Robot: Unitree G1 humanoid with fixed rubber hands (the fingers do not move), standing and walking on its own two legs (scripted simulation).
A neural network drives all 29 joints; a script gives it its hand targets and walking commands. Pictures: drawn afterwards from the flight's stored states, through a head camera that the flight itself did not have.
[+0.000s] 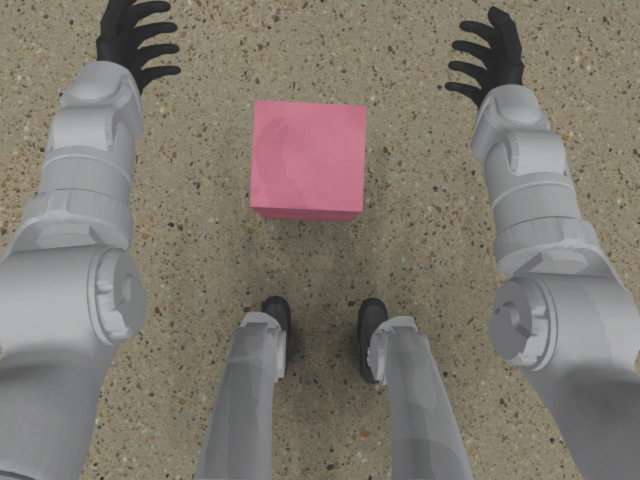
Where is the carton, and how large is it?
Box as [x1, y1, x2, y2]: [250, 100, 366, 221]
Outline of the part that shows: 255,100 250,206 263,217 267,218 348,221 361,212 366,106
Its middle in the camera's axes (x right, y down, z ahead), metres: -0.02 -0.16 +0.85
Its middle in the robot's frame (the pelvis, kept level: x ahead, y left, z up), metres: +0.53 +0.04 -0.52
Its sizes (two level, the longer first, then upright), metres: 0.210 0.200 0.250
